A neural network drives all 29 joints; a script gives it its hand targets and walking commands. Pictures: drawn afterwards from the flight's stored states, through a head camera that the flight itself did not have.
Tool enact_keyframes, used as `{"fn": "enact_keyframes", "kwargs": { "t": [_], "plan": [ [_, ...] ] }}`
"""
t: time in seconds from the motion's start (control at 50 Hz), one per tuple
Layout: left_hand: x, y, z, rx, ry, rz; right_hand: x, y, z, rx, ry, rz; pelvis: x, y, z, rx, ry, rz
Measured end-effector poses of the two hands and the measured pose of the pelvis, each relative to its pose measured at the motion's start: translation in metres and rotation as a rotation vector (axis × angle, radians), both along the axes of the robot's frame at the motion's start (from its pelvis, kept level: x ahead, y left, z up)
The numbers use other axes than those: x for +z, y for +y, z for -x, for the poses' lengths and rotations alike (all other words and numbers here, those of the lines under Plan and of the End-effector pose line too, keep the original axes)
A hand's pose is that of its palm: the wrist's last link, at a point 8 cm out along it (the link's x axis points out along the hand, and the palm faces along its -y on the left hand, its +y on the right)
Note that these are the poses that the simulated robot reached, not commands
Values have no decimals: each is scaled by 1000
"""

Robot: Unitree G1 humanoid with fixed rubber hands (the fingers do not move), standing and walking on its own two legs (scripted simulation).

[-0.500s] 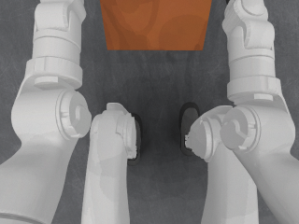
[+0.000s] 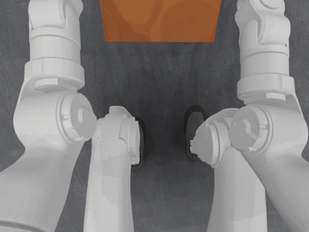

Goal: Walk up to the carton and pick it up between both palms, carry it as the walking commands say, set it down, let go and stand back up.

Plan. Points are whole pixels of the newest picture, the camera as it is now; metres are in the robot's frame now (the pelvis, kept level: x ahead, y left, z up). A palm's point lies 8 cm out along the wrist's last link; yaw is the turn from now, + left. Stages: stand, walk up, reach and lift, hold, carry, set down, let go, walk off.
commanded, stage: set down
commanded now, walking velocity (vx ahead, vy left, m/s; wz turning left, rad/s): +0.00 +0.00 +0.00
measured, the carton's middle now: out of the picture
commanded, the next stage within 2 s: none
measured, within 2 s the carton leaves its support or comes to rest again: rests again in 1.48 s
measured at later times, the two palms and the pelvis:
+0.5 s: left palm out of the picture +0.57 +0.18 -0.16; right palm out of the picture +0.56 -0.13 -0.17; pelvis +0.01 +0.00 +0.00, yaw +0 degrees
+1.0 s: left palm out of the picture +0.58 +0.18 -0.17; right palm out of the picture +0.57 -0.13 -0.18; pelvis +0.01 +0.00 +0.00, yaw +0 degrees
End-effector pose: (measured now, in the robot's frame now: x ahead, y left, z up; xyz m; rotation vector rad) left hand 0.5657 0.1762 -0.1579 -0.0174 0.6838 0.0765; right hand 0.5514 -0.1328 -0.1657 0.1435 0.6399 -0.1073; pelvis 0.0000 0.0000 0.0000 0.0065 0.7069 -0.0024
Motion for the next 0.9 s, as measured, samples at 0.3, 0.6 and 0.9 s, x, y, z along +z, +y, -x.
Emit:
{"fn": "enact_keyframes", "kwargs": {
  "t": [0.3,0.6,0.9],
  "plan": [
    [-2,0,-3,-1,-4,2,-3,-1,-4,9,-1,-8,0,-1,-3,2,7,-1],
    [-7,1,-8,0,-11,9,-6,-1,-10,14,-4,-6,1,-1,-7,3,17,-1],
    [-11,1,-12,1,-14,14,-11,-2,-15,21,-8,-4,0,-1,-12,5,27,-2]
  ]
}}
